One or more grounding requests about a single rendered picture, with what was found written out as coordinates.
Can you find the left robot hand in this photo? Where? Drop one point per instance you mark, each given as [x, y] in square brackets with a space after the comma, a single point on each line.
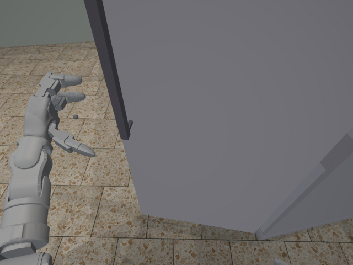
[43, 107]

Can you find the robot left upper arm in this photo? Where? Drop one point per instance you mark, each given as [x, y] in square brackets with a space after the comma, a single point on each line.
[40, 258]

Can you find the fridge door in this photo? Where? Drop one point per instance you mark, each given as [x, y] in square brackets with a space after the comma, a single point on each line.
[233, 102]

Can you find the left robot forearm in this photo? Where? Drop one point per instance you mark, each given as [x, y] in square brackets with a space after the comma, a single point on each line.
[23, 228]

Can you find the handle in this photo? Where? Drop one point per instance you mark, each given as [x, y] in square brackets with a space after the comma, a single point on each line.
[98, 24]

